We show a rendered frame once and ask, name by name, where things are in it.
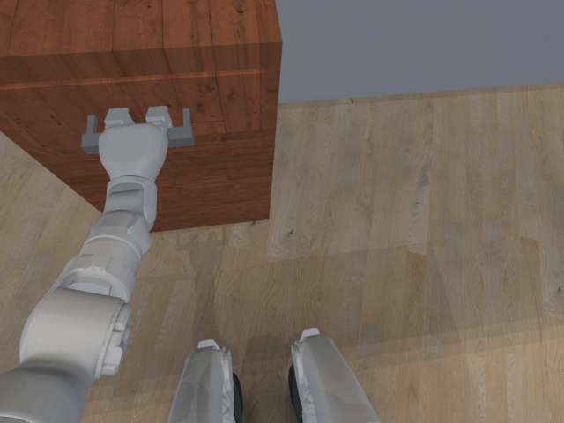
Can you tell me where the handle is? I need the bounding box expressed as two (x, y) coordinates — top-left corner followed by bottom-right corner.
(81, 108), (195, 154)

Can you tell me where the left robot upper arm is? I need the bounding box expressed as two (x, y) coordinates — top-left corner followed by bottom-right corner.
(0, 287), (133, 423)

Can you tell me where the robot left shin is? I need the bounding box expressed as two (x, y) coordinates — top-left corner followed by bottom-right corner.
(185, 339), (236, 423)

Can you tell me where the robot left thigh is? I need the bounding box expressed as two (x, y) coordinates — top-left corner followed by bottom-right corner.
(167, 345), (234, 423)

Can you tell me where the robot left hand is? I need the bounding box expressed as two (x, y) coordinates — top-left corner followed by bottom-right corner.
(99, 106), (173, 182)

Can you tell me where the drawer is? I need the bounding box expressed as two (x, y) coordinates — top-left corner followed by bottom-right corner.
(0, 68), (263, 148)

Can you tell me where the cabinet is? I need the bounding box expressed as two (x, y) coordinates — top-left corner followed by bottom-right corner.
(0, 0), (283, 233)

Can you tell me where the left robot forearm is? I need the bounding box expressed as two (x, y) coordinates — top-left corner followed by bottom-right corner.
(19, 175), (157, 363)

